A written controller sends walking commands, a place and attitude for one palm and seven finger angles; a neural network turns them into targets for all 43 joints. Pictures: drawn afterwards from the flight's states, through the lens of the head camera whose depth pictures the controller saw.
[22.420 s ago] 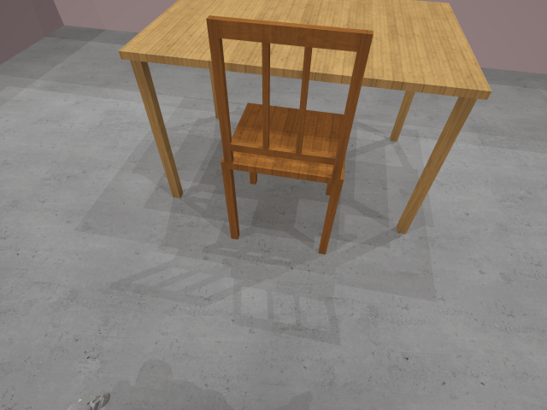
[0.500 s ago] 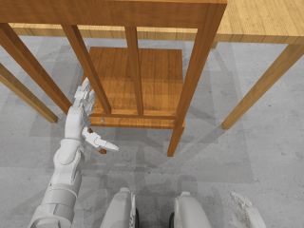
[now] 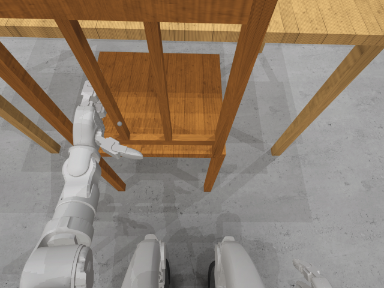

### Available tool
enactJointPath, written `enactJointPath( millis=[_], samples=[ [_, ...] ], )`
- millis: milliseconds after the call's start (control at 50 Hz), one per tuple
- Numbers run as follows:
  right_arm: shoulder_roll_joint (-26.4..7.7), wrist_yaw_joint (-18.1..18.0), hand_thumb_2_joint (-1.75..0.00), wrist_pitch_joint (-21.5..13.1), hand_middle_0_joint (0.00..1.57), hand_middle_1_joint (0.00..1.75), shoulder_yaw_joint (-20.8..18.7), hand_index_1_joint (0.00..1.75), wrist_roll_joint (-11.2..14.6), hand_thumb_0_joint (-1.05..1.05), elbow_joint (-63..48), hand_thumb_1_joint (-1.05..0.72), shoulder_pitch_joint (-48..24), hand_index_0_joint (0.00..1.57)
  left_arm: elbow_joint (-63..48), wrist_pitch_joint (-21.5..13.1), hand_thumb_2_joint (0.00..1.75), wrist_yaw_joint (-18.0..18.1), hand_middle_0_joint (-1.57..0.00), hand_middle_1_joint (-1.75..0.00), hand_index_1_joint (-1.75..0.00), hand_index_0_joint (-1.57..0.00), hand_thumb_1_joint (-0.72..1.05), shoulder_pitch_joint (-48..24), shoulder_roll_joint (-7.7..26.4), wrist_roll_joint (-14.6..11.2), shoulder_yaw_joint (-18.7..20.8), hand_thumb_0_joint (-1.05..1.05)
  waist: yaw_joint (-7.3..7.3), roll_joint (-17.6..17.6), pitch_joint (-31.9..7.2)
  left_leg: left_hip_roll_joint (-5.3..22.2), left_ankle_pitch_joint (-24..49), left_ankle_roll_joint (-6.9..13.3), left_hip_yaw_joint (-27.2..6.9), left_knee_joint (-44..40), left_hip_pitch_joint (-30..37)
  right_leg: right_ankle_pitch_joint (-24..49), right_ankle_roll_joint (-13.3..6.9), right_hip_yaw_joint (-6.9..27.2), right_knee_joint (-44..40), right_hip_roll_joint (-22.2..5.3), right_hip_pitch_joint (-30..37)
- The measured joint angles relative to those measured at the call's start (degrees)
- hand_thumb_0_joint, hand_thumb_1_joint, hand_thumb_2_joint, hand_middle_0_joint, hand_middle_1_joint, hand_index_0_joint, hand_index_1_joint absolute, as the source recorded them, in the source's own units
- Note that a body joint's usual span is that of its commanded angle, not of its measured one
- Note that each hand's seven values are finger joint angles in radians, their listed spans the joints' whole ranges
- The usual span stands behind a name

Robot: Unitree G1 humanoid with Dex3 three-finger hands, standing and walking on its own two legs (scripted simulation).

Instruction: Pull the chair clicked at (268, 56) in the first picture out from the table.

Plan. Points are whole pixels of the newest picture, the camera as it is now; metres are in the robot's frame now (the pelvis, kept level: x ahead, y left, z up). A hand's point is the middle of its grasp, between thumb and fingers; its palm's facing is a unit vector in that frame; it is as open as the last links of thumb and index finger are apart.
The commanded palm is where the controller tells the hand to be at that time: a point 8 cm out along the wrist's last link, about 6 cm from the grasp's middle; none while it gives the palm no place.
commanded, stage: push the fingers through the gap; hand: left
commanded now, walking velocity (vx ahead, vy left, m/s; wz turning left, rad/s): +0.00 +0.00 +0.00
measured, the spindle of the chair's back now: (105, 96) +0.47 +0.16 +0.07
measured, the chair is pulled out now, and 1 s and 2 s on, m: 0.00 0.00 0.02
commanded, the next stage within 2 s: hook a spindle and tug to test in 0.50 s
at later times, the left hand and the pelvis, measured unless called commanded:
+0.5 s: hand (122, 120) +0.44 +0.14 +0.03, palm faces -0.01 -1.00 -0.05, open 17.0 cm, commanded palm +0.42 +0.19 +0.03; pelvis +0.00 +0.01 +0.00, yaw -1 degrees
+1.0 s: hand (122, 121) +0.44 +0.14 +0.02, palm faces -0.03 -1.00 -0.05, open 15.0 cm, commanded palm +0.42 +0.18 +0.03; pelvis +0.00 +0.01 +0.00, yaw +0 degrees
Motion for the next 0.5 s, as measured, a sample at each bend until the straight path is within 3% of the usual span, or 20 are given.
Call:
enactJointPath(
  millis=[160, 500],
  samples=[
    [-0.01, 0.48, -0.90, 0.70, 0.20, 0.30, -0.33, 0.30, -0.38, 0.01, -0.19, -0.90, 0.77, 0.20, 1.96, 0.05, 0.30, -0.09, -0.07, -0.08, -0.08, -0.06, -0.50, -2.51, 0.65, 0.40, 1.22, -0.02, -0.81, 0.21, -0.11, 0.11, -0.18, 0.27, 0.29, 0.17, -0.73, 0.13, 0.30, 0.33, -0.10, 0.12, -0.76],
    [0.87, 1.46, -0.90, 2.17, 0.20, 0.30, -0.12, 0.30, -0.55, 0.01, -0.52, -0.90, 0.73, 0.20, 1.58, -1.61, 0.30, 2.13, -0.07, -0.08, -0.08, -0.06, -0.50, -0.65, -1.16, 1.50, 0.20, -0.02, -0.55, 0.04, -0.40, 0.03, -0.15, 0.59, 0.81, -0.73, 0.60, 0.36, 0.68, 0.90, -1.00, 0.11, 0.40]
  ],
)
